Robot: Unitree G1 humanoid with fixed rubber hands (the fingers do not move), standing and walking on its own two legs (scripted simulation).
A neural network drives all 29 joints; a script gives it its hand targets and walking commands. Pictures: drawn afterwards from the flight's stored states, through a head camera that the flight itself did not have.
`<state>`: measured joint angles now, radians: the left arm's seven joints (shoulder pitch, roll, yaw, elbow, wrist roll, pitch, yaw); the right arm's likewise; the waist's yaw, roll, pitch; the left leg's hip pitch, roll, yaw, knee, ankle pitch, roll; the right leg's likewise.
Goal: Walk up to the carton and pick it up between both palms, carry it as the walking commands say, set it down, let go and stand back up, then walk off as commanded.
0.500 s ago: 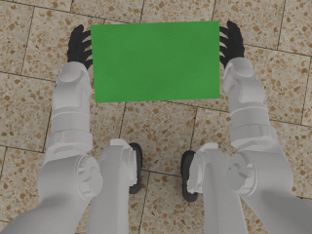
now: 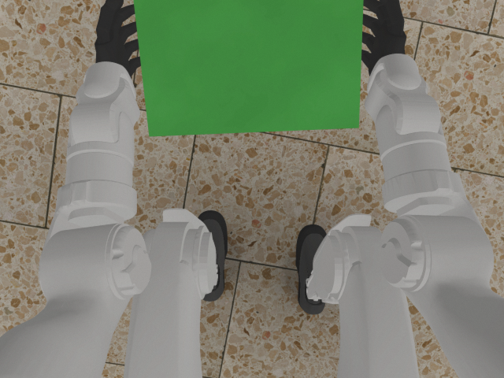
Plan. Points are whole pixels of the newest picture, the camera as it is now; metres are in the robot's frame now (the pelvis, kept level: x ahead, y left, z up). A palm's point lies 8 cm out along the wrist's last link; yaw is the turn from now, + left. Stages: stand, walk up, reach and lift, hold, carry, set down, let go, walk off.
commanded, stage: set down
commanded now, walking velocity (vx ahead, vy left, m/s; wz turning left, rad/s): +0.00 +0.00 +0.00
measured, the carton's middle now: (251, 79) +0.52 +0.04 -0.22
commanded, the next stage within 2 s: none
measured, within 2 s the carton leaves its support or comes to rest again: rests again in 1.32 s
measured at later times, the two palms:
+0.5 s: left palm (129, 66) +0.51 +0.22 -0.18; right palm (370, 63) +0.54 -0.13 -0.18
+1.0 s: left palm (130, 69) +0.51 +0.22 -0.19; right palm (365, 66) +0.53 -0.13 -0.19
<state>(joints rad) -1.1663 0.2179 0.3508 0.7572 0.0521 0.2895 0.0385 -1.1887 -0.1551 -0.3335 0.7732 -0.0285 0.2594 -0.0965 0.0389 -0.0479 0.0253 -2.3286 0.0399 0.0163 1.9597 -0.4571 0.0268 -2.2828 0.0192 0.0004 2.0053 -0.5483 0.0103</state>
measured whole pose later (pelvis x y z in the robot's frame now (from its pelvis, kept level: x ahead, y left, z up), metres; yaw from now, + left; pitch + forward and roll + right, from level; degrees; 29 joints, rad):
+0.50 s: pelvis +0.00 +0.00 -0.04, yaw +0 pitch +42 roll -1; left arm -1.27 0.30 0.23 0.93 -0.08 0.21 0.07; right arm -1.27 -0.22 -0.23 0.91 0.08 0.19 -0.14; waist 0.05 -0.04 0.16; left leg -2.35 0.03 0.01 2.10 -0.48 0.02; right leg -2.30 0.02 0.00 2.15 -0.58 0.01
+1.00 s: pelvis -0.01 +0.00 -0.05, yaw +0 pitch +38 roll -1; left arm -1.35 0.34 0.19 1.04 -0.13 0.18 0.06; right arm -1.35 -0.26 -0.19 1.02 0.11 0.17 -0.14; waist 0.05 -0.04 0.24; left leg -2.34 0.04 0.00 2.14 -0.46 0.02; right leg -2.29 0.03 0.00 2.19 -0.56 0.01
